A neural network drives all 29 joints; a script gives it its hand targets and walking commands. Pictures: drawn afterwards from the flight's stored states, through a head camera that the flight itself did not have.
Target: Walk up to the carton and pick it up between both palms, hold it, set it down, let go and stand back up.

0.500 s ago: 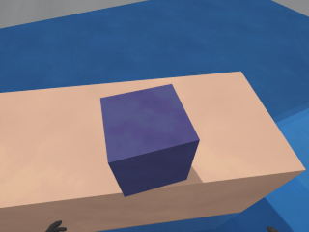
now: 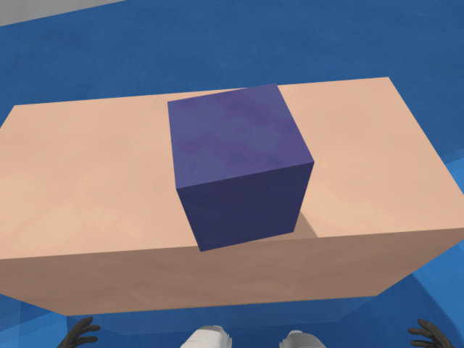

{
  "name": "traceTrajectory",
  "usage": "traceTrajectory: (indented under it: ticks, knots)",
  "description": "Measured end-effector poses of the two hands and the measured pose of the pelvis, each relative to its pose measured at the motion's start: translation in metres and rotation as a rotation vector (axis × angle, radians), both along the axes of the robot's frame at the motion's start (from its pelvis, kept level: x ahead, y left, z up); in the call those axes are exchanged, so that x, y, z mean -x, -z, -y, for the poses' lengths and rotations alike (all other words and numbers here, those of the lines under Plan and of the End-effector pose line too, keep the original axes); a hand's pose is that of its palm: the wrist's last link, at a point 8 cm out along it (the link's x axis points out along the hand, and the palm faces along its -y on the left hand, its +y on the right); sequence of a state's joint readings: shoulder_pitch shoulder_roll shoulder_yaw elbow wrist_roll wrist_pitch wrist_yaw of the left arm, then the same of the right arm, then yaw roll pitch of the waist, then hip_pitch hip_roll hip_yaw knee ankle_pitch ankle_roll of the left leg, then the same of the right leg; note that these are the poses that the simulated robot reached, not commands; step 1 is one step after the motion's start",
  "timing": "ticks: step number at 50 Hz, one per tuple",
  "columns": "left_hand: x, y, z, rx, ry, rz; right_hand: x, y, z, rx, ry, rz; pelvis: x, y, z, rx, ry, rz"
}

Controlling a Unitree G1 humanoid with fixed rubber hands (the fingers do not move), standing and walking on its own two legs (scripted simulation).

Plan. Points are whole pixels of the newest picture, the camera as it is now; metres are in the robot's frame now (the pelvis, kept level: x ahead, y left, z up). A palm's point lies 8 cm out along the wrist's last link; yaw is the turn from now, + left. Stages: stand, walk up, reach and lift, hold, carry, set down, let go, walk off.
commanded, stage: walk up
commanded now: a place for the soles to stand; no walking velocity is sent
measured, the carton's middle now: (235, 172) +0.44 +0.03 +0.01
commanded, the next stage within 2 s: stand in 0.70 s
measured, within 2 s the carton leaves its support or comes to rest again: neither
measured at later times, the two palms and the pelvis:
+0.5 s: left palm out of the picture +0.10 +0.33 -0.09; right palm out of the picture +0.12 -0.28 -0.07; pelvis +0.00 +0.02 +0.02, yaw +1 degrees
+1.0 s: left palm out of the picture +0.09 +0.31 -0.08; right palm out of the picture +0.10 -0.30 -0.09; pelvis +0.00 +0.00 +0.03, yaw +1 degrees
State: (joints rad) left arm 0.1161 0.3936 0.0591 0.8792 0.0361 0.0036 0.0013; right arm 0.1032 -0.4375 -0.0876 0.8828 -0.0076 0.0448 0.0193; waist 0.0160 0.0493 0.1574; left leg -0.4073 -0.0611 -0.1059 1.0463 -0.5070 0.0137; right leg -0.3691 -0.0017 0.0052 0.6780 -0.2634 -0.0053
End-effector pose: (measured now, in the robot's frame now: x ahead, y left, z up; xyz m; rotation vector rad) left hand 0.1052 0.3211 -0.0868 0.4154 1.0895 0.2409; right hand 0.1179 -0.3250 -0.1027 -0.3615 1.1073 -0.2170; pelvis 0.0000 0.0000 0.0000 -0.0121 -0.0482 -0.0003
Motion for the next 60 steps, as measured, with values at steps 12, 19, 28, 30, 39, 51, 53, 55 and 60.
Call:
traceTrajectory:
  ticks: [12,19,28,30,39,51,53,55,60]
  knots:
    - [0.007,0.019,-0.022,0.046,-0.018,0.026,0.062,-0.006,-0.027,0.033,0.019,-0.069,0.007,0.003,-0.015,-0.014,-0.023,0.02]
    - [0.013,0.016,-0.009,0.086,-0.009,0.016,0.026,-0.017,-0.038,0.011,-0.011,0.014,0.006,-0.007,-0.018,0.004,-0.026,0.029]
    - [0.004,-0.001,-0.006,0.093,-0.017,0.042,-0.014,-0.031,-0.049,-0.02,-0.054,0.089,0.003,-0.02,-0.018,-0.004,-0.022,0.023]
    - [0.005,-0.005,-0.006,0.086,-0.02,0.037,-0.018,-0.032,-0.049,-0.026,-0.057,0.093,0.002,-0.022,-0.017,-0.007,-0.022,0.021]
    - [0.016,-0.011,-0.003,0.064,-0.039,-0.013,-0.008,-0.025,-0.04,-0.043,-0.043,0.033,0.0,-0.028,-0.011,-0.018,-0.024,0.012]
    - [0.017,-0.01,0.014,0.065,-0.034,-0.056,0.022,-0.012,-0.028,-0.056,-0.006,-0.073,-0.001,-0.029,-0.001,-0.02,-0.025,0.001]
    - [0.013,-0.01,0.016,0.067,-0.032,-0.052,0.024,-0.011,-0.027,-0.057,-0.003,-0.08,-0.002,-0.03,0.0,-0.02,-0.025,0.001]
    - [0.01,-0.011,0.018,0.068,-0.03,-0.045,0.026,-0.011,-0.026,-0.058,-0.001,-0.084,-0.002,-0.03,0.002,-0.02,-0.027,0.001]
    - [0.002,-0.013,0.021,0.066,-0.024,-0.027,0.027,-0.011,-0.023,-0.057,0.002,-0.085,-0.003,-0.03,0.005,-0.02,-0.027,0.001]
